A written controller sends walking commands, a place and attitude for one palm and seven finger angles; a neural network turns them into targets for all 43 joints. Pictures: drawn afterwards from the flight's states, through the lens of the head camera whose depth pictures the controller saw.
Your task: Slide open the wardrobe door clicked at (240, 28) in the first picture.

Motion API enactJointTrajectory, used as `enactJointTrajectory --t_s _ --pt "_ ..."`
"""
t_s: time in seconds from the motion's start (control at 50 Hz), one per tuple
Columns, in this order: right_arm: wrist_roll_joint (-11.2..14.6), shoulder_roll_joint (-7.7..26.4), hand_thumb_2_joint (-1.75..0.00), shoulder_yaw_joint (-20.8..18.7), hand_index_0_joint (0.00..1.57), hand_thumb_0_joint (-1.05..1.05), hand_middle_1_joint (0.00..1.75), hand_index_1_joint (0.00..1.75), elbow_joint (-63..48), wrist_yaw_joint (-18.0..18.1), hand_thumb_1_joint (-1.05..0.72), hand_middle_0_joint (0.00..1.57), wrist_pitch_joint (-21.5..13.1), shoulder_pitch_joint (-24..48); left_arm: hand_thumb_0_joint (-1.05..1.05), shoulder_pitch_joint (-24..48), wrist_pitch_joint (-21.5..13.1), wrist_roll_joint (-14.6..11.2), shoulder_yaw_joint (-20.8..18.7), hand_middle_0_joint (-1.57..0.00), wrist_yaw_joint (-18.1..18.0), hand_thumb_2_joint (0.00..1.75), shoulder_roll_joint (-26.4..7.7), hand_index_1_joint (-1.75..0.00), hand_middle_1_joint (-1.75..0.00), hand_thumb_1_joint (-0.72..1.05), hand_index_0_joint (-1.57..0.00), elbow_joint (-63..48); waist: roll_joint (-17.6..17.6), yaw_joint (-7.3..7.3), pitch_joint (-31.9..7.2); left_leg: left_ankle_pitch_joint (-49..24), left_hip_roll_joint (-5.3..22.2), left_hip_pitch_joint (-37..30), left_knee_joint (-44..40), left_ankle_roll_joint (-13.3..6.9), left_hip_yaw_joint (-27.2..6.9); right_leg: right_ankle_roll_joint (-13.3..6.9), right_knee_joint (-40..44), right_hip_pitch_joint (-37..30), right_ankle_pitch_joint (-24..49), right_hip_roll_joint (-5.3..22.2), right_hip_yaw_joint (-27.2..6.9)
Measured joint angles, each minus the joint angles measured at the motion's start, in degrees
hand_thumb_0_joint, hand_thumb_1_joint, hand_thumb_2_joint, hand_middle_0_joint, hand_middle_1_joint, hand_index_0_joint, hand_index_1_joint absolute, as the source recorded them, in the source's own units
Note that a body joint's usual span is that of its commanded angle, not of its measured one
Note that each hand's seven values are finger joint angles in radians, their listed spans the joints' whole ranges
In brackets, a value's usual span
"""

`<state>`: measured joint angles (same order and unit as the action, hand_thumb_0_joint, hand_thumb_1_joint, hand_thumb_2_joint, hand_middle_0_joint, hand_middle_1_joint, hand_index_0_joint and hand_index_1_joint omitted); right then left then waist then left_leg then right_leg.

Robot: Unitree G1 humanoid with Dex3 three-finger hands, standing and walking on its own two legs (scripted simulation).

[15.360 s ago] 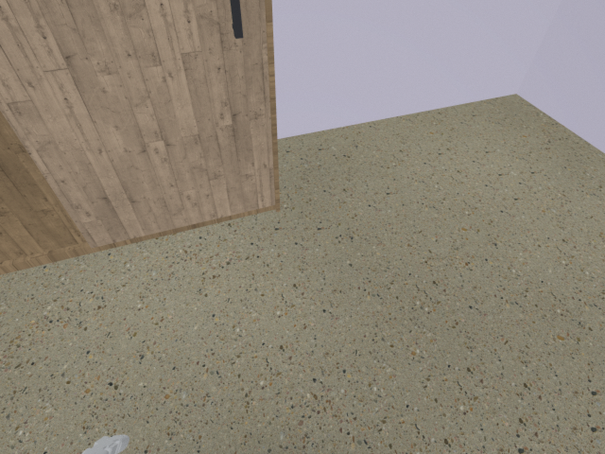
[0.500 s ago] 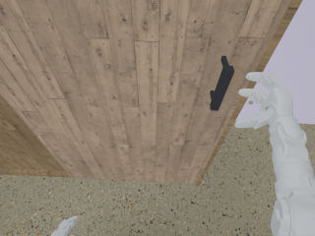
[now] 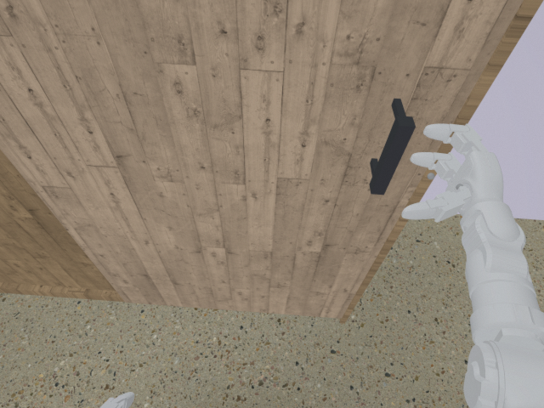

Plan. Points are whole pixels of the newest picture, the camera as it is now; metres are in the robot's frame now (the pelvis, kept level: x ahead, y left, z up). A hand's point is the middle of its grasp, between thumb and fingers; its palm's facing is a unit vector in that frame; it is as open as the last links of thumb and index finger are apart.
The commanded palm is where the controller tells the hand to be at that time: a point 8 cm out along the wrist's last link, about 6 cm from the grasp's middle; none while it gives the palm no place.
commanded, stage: feel for the door with the fingertips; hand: right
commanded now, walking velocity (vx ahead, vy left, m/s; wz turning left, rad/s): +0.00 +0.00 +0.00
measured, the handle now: (387, 148) +0.49 -0.12 +0.13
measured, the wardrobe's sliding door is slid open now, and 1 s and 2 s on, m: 0.00 0.00 0.00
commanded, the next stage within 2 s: slide the fingers in behind the handle in 0.70 s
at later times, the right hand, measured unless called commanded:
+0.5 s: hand (411, 176) +0.43 -0.15 +0.13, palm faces -0.03 +1.00 +0.01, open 14.0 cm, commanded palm +0.41 -0.20 +0.14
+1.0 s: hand (412, 167) +0.45 -0.15 +0.13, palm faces -0.03 +1.00 +0.00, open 13.7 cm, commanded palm +0.41 -0.20 +0.14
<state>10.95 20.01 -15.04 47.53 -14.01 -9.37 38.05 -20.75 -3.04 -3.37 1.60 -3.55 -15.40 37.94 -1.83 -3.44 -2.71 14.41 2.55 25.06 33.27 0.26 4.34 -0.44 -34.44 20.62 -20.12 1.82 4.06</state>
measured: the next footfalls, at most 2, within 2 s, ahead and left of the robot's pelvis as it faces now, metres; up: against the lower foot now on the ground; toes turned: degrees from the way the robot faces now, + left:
none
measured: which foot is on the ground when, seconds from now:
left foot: down 0.00-1.00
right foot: down 0.00-1.00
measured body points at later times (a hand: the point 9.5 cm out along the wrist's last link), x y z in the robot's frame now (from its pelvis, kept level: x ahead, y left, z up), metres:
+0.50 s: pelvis +0.00 +0.00 +0.00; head +0.03 +0.01 +0.45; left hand +0.10 +0.26 -0.11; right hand +0.43 -0.20 +0.13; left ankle +0.02 +0.12 -0.73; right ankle -0.03 -0.11 -0.73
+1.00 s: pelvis -0.01 +0.00 +0.00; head +0.04 +0.01 +0.44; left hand +0.05 +0.26 -0.12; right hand +0.45 -0.20 +0.13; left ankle +0.02 +0.12 -0.73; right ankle -0.03 -0.11 -0.73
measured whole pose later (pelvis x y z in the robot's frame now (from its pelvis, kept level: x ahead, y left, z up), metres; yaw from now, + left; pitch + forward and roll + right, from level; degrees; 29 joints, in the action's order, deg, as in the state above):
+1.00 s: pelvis -0.01 +0.00 +0.00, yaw +0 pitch +8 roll +0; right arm 9.2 18.6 -14.3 55.0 -10.7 -12.2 44.7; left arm -21.2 -3.1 -2.7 1.3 -2.3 -15.2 38.4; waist -1.2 -4.5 -3.3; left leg 14.5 2.7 28.5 35.1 0.2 4.2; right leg -0.6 -36.5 24.1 -20.4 1.7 4.0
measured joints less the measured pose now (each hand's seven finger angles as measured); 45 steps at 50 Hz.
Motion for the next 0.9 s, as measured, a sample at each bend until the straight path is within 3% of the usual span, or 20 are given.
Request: enactJointTrajectory --t_s 0.16,0.46,0.9 --pt "-0.6 -1.2 -0.29 0.0 0.3 -0.01 1.2 1.2 -0.4 1.5 0.51 0.3 0.1 -0.3 0.01 1.2 -0.1 0.2 -0.2 -0.2 0.2 0.9 -0.1 -0.3 -0.3 0.9 -0.2 -0.6 0.3 -0.47 0.0 0.0 -0.1 0.2 0.1 -0.1 -0.1 0.1 0.0 0.0 0.0 0.1 0.1" --pt "-1.1 -4.0 -0.29 1.7 0.3 -0.01 1.2 1.2 -1.8 4.0 0.51 0.3 0.3 -0.4 0.01 3.0 -0.2 0.3 0.2 -0.2 0.6 0.9 0.8 -0.3 -0.3 0.9 -0.2 -1.4 0.4 0.13 -0.2 0.2 -0.2 -0.1 0.3 -0.2 -0.1 0.2 0.0 -0.3 -0.1 0.1 0.0" --pt "-2.0 -1.6 -0.29 1.2 0.37 -0.01 1.26 1.25 8.6 3.4 0.5 0.37 -2.8 8.2 0.01 0.3 -0.1 0.7 -0.1 -0.2 0.9 0.9 0.3 -0.3 -0.3 0.9 -0.2 1.1 0.7 -0.66 -0.2 0.3 0.3 3.1 1.9 -0.1 0.4 0.0 -2.0 3.4 -0.2 -0.2 -0.6"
